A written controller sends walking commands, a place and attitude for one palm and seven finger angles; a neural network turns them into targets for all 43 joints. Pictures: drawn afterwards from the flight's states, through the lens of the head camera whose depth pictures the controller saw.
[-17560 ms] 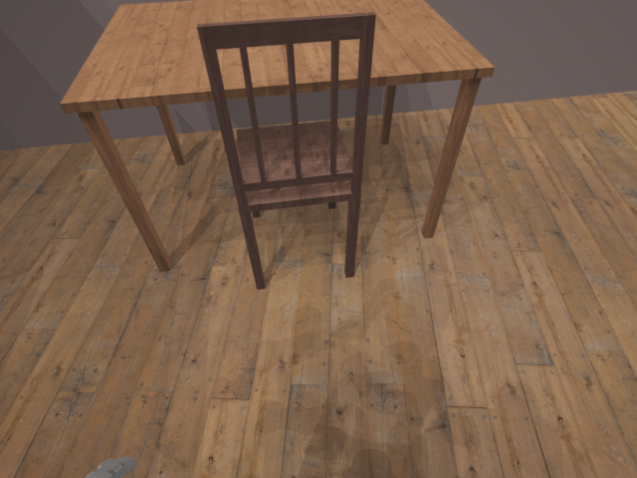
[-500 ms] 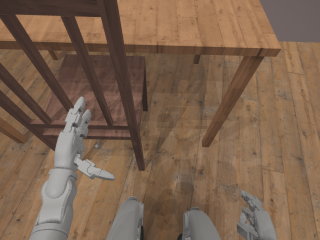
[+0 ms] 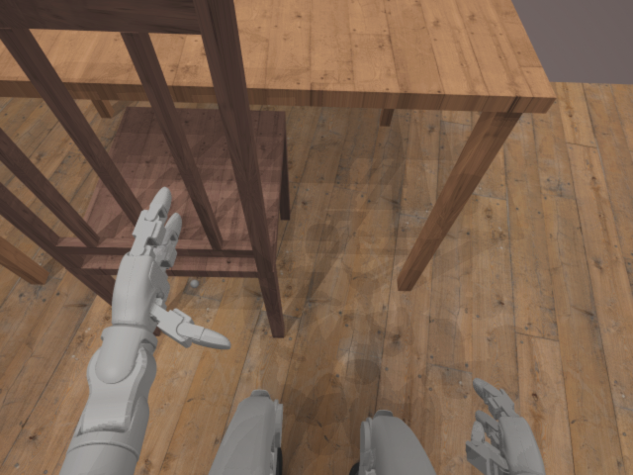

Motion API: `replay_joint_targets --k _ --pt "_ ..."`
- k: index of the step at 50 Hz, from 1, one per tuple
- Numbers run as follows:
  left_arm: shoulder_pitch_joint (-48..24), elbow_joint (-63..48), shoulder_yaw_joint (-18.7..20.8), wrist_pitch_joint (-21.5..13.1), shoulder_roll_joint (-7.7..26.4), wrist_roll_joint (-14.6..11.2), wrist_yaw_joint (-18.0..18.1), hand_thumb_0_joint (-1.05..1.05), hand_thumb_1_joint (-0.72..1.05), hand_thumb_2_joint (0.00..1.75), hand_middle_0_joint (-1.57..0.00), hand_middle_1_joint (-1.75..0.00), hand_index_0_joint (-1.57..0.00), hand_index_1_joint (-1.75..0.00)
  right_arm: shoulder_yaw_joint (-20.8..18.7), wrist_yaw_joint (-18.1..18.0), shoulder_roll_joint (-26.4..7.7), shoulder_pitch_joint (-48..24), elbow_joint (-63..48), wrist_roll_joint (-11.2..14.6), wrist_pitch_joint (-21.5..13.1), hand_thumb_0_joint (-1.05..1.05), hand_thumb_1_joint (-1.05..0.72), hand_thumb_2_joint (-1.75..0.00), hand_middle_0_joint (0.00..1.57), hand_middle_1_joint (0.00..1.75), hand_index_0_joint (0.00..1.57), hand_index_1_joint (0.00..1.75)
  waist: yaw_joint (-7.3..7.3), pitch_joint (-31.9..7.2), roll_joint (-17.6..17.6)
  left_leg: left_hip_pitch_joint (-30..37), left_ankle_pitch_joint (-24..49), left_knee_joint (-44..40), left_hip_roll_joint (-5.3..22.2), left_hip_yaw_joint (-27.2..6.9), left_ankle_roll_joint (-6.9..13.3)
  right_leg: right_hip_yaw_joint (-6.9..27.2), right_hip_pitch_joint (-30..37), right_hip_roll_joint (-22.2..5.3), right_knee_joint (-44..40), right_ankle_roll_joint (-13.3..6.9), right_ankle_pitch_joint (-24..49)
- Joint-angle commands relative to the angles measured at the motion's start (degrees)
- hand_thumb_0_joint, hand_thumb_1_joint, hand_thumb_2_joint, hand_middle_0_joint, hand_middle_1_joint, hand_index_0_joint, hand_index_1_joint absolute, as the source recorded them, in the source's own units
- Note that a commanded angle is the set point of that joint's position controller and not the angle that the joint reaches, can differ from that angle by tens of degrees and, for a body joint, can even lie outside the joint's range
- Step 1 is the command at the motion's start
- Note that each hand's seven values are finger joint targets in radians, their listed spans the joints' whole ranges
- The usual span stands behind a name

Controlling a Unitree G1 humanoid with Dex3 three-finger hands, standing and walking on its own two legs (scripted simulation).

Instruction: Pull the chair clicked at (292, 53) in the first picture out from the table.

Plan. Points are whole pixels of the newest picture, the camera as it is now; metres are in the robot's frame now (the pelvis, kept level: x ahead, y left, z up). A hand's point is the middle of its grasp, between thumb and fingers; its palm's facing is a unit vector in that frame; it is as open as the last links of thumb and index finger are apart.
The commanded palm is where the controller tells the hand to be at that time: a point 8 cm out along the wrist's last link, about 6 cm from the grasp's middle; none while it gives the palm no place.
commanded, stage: push the fingers through the gap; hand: left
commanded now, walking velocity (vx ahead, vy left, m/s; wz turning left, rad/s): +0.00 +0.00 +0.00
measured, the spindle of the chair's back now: (106, 170) +0.46 +0.30 +0.07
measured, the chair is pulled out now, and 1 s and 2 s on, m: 0.00 0.00 0.00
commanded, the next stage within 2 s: hook a spindle and tug to test in 1.40 s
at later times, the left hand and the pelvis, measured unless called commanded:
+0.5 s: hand (202, 238) +0.39 +0.17 +0.04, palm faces +0.04 -1.00 -0.06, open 16.9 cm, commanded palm +0.36 +0.22 +0.04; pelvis +0.00 +0.00 +0.00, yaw -1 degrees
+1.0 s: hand (199, 212) +0.43 +0.19 +0.03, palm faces +0.08 -1.00 -0.03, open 16.9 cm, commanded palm +0.41 +0.23 +0.04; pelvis +0.00 +0.00 +0.00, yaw -1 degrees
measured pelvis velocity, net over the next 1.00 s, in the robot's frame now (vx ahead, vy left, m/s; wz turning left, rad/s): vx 0.00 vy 0.00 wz -0.02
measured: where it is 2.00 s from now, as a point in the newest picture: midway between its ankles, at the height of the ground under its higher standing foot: outside the picture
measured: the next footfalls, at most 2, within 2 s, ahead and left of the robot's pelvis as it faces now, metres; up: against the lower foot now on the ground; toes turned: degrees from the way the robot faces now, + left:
none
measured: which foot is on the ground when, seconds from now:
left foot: down 0.00-1.00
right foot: down 0.00-1.00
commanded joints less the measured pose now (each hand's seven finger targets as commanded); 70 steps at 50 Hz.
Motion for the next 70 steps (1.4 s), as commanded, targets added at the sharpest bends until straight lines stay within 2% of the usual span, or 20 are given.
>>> replay_joint_targets --k 1,5,9,11,15,17,20,26,29,34,36,39,40,43,48,53,57,59,67,70 --pt "-14.2 -14.0 4.1 -4.9 7.9 -0.7 1.2 0.00 -0.50 0.30 -0.06 -0.08 -0.06 -0.08 -3.3 -0.1 -8.1 0.5 -6.8 -0.1 -3.0 0.00 -0.90 -0.90 0.20 0.30 0.20 0.30 -0.14 -24.1 4.5 22.6 12.1 -10.5 -2.4 -2.1 -0.1 2.3 5.2 1.7 -10.8 -0.9 13.5" --pt "-11.9 -10.1 3.7 -2.6 7.3 -0.9 0.6 0.00 -0.50 0.30 -0.06 -0.08 -0.06 -0.08 -3.5 0.3 -8.4 1.6 -6.8 0.2 -2.0 0.00 -0.90 -0.90 0.20 0.30 0.20 0.30 -0.79 -23.7 0.5 22.0 14.2 -10.8 -2.2 -1.8 0.0 2.0 7.1 1.9 -11.3 -0.7 16.4" --pt "-18.6 -4.6 3.0 -1.0 7.1 -0.5 0.1 0.00 -0.50 0.30 -0.06 -0.08 -0.06 -0.08 -3.3 -0.1 -8.5 2.1 -6.0 0.6 -1.2 0.00 -0.90 -0.90 0.20 0.30 0.20 0.30 -2.77 -17.9 -1.7 17.4 8.9 -10.8 -2.2 -1.6 0.3 2.6 5.1 1.7 -12.9 -0.3 12.3" --pt "-21.1 -4.0 4.5 -1.6 8.2 -0.7 0.4 0.00 -0.50 0.30 -0.06 -0.08 -0.06 -0.08 -3.3 -0.3 -8.5 2.1 -5.9 0.5 -1.1 0.00 -0.90 -0.90 0.20 0.30 0.20 0.30 -2.47 -18.4 -2.2 17.1 8.3 -10.8 -2.3 -1.4 0.5 3.0 5.7 1.7 -13.4 -0.3 11.4" --pt "-25.3 -5.3 6.0 -4.6 9.6 -0.6 1.2 0.00 -0.50 0.30 -0.06 -0.08 -0.06 -0.08 -3.3 -0.3 -8.2 2.4 -5.3 0.0 -1.4 0.00 -0.90 -0.90 0.20 0.30 0.20 0.30 -1.72 -23.0 2.0 20.1 11.9 -10.0 -2.3 -1.2 0.2 3.3 6.2 1.7 -12.2 -0.6 14.6" --pt "-25.9 -4.0 7.7 -5.7 11.5 -0.2 1.5 0.00 -0.50 0.30 -0.06 -0.08 -0.06 -0.08 -3.4 -0.1 -8.6 3.1 -4.8 -0.2 -1.5 0.00 -0.90 -0.90 0.20 0.30 0.20 0.30 -1.40 -24.8 1.8 20.5 13.7 -9.8 -2.2 -1.5 0.1 3.1 6.3 1.9 -11.2 -0.7 16.1" --pt "-26.1 -0.5 5.5 -5.4 9.4 0.5 1.0 0.00 -0.50 0.30 -0.06 -0.08 -0.06 -0.08 -3.5 0.3 -8.5 3.6 -4.3 -0.2 -1.0 0.00 -0.90 -0.90 0.20 0.30 0.20 0.30 -2.12 -24.0 2.4 21.0 13.7 -10.0 -2.1 -1.3 -0.1 3.0 5.5 1.8 -11.4 -0.6 16.5" --pt "-28.7 5.3 8.1 -2.8 11.5 -0.4 0.1 0.00 -0.50 0.30 -0.06 -0.08 -0.06 -0.08 -3.5 0.1 -8.9 4.6 -4.3 0.4 0.3 0.00 -0.90 -0.90 0.20 0.30 0.20 0.30 -2.42 -22.6 -1.4 16.9 11.6 -10.4 -2.3 -0.6 0.4 3.9 8.0 1.7 -13.0 -0.3 15.9" --pt "-34.2 3.5 9.4 -4.2 12.9 -0.4 0.4 0.00 -0.50 0.30 -0.06 -0.08 -0.06 -0.08 -3.7 -0.1 -8.8 5.1 -3.7 0.2 0.2 0.00 -0.90 -0.90 0.20 0.30 0.20 0.30 -2.58 -25.5 1.0 18.9 13.7 -9.9 -2.2 -0.7 0.3 3.9 7.6 1.7 -12.2 -0.3 17.6" --pt "-34.5 4.8 9.6 -7.0 13.2 0.4 0.8 0.00 -0.50 0.30 -0.06 -0.08 -0.06 -0.08 -3.9 0.6 -8.8 6.1 -2.9 -0.2 0.2 0.00 -0.90 -0.90 0.20 0.30 0.20 0.30 -2.46 -27.5 2.3 21.1 16.9 -9.4 -2.1 -0.9 0.1 3.6 7.4 2.0 -11.1 -0.4 20.4" --pt "-34.9 8.6 8.4 -6.5 12.0 0.7 0.3 0.00 -0.50 0.30 -0.06 -0.08 -0.06 -0.08 -3.8 0.7 -8.8 6.2 -2.5 -0.1 0.5 0.00 -0.90 -0.90 0.20 0.30 0.20 0.30 -3.56 -24.6 0.9 19.0 14.4 -9.3 -2.0 -0.6 0.2 3.8 6.3 1.9 -11.9 -0.2 18.5" --pt "-35.2 12.5 10.1 -5.3 13.7 1.0 -0.3 0.00 -0.50 0.30 -0.06 -0.08 -0.06 -0.08 -3.8 0.7 -9.3 6.7 -2.4 0.1 1.0 0.00 -0.90 -0.90 0.20 0.30 0.20 0.30 -3.17 -23.4 0.1 16.5 12.0 -9.7 -2.1 -0.6 0.3 4.0 6.5 1.9 -12.3 -0.3 16.4" --pt "-36.5 13.6 9.7 -4.9 13.3 0.7 -0.5 0.00 -0.50 0.30 -0.06 -0.08 -0.06 -0.08 -3.7 0.6 -9.3 6.7 -2.6 0.1 1.2 0.00 -0.90 -0.90 0.20 0.30 0.20 0.30 -3.86 -22.7 -0.7 15.7 11.2 -9.6 -2.2 -0.4 0.6 4.3 6.5 1.8 -12.8 -0.1 16.0" --pt "-40.6 14.3 11.2 -4.9 15.0 0.3 -0.8 0.00 -0.50 0.30 -0.06 -0.08 -0.06 -0.08 -3.6 0.4 -9.3 7.2 -2.3 0.2 1.3 0.00 -0.90 -0.90 0.20 0.30 0.20 0.30 -4.16 -23.4 -0.7 15.0 11.5 -9.0 -2.3 -0.3 0.7 4.8 6.9 1.8 -12.9 0.0 16.4" --pt "-46.0 10.9 11.9 -8.1 16.8 0.9 -0.5 0.00 -0.50 0.30 -0.06 -0.08 -0.06 -0.08 -3.8 0.6 -9.4 8.1 -1.7 -0.3 0.8 0.00 -0.90 -0.90 0.20 0.30 0.20 0.30 -3.74 -29.3 4.0 21.4 16.2 -8.8 -1.9 -1.4 0.2 3.8 5.2 2.2 -10.9 -0.5 18.9" --pt "-44.2 19.9 10.4 -6.2 14.9 1.7 -1.2 0.00 -0.50 0.30 -0.06 -0.08 -0.06 -0.08 -3.8 1.1 -10.1 8.8 -0.9 -0.2 1.6 0.00 -0.90 -0.90 0.20 0.30 0.20 0.30 -5.17 -24.1 2.0 18.2 12.1 -9.2 -1.7 -1.7 0.2 3.0 1.7 2.2 -11.6 -0.4 14.9" --pt "-42.1 18.3 12.5 -4.7 16.6 0.9 -1.8 0.00 -0.50 0.30 -0.06 -0.08 -0.06 -0.08 -4.0 1.2 -10.6 9.2 -2.3 -0.1 2.3 0.00 -0.90 -0.90 0.20 0.30 0.20 0.30 -3.58 -28.0 2.8 20.6 15.4 -9.9 -1.7 -1.9 0.1 2.8 3.8 2.2 -11.2 -0.7 17.4" --pt "-44.5 14.5 11.4 -5.4 15.2 0.4 -1.5 0.00 -0.50 0.30 -0.06 -0.08 -0.06 -0.08 -4.0 1.4 -10.0 9.2 -2.5 -0.1 2.5 0.00 -0.90 -0.90 0.20 0.30 0.20 0.30 -3.87 -29.2 3.4 22.9 16.9 -10.0 -1.6 -2.1 0.0 2.7 3.8 2.3 -11.5 -0.6 18.4" --pt "-43.0 15.2 12.8 -7.9 17.1 2.0 0.9 0.00 -0.50 0.30 -0.06 -0.08 -0.06 -0.08 -4.0 1.5 -10.2 9.0 -1.4 -0.5 2.7 0.00 -0.90 -0.90 0.20 0.30 0.20 0.30 -4.37 -25.1 2.2 20.6 13.3 -10.4 -1.5 -2.1 0.0 2.6 2.5 2.7 -11.7 -0.5 15.2" --pt "-44.1 15.1 9.7 -7.6 13.7 2.3 0.3 0.00 -0.50 0.30 -0.06 -0.08 -0.06 -0.08 -4.0 1.7 -9.8 8.7 -1.7 -0.4 3.0 0.00 -0.90 -0.90 0.20 0.30 0.20 0.30 -4.77 -24.9 4.4 22.8 13.2 -11.0 -1.4 -2.5 -0.3 2.1 0.8 2.5 -11.9 -0.7 14.5"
